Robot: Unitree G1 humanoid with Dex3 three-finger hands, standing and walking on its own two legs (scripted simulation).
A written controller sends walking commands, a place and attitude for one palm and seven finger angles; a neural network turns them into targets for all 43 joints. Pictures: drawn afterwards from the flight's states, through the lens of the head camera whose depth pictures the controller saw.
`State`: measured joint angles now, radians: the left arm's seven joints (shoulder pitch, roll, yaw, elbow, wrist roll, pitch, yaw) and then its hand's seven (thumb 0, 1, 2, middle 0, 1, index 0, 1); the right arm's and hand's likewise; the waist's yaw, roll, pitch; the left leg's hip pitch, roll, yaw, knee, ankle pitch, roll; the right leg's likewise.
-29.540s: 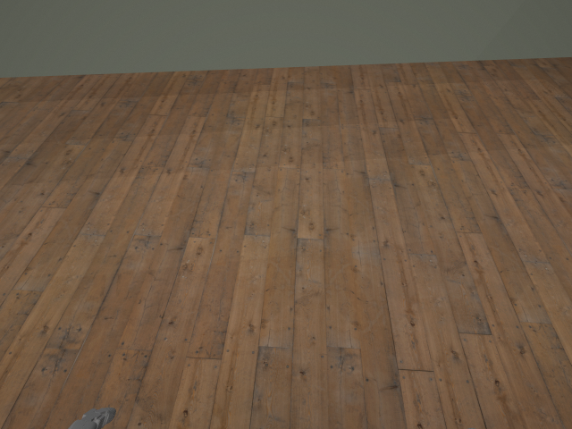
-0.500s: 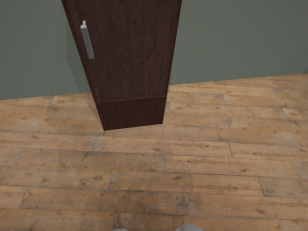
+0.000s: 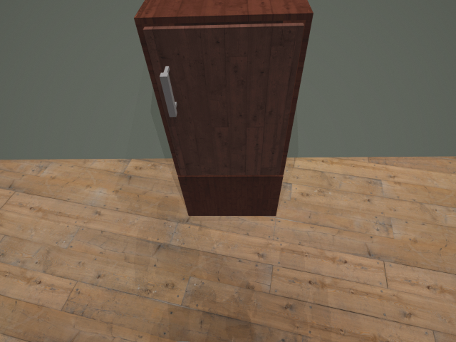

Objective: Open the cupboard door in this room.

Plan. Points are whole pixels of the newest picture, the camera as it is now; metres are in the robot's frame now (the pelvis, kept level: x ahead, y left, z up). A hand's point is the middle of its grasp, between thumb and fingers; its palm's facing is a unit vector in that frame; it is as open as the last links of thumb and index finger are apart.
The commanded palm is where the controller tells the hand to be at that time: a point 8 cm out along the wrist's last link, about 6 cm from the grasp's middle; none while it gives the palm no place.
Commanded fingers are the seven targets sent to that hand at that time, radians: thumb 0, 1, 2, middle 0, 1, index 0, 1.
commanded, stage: take the last steps up to it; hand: left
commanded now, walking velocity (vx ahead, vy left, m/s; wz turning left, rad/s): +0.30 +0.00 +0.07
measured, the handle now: (170, 92) +0.76 +0.23 +0.01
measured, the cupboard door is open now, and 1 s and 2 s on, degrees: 0 0 0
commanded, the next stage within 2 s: come to a stop and stand still in 0.58 s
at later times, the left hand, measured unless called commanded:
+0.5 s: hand out of the picture +0.15 +0.19 -0.18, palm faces +0.04 -0.98 -0.20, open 7.4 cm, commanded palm none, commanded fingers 0.00 0.90 0.90 -0.20 -0.30 -0.20 -0.30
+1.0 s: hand (165, 290) +0.26 +0.18 -0.19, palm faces +0.10 -0.97 -0.20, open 7.3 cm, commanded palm none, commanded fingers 0.00 0.90 0.90 -0.20 -0.30 -0.20 -0.30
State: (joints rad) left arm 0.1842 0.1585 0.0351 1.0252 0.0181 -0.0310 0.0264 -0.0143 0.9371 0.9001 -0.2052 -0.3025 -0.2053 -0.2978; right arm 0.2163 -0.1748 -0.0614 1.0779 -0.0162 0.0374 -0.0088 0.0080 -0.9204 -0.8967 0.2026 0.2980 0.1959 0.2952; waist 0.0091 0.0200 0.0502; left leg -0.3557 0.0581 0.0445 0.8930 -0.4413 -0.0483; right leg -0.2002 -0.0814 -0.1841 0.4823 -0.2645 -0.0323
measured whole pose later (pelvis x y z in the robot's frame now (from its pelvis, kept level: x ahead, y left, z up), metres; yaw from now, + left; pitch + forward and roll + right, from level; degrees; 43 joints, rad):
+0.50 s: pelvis +0.12 +0.01 -0.01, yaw +0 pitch +0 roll +2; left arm 0.22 0.18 0.05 1.06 0.01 0.00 -0.02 0.01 0.91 0.90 -0.20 -0.30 -0.20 -0.30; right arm 0.37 -0.12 -0.04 1.14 -0.02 -0.03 -0.02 0.01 -0.91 -0.90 0.21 0.30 0.20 0.30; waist -0.01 -0.01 0.07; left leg 0.03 0.04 0.13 0.35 -0.36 -0.04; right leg -0.49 -0.12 -0.10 0.73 -0.25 0.02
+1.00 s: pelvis +0.24 +0.00 -0.01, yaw +1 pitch -1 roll +0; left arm 0.22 0.16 0.04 1.04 0.02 0.01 0.03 0.00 0.92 0.90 -0.20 -0.30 -0.20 -0.30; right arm 0.11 -0.18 -0.05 1.02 -0.01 0.03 -0.02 0.00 -0.91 -0.90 0.20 0.30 0.19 0.29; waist 0.04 0.00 0.09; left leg -0.33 0.04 0.06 0.61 -0.23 -0.04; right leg -0.24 -0.05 -0.17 0.57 -0.31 -0.02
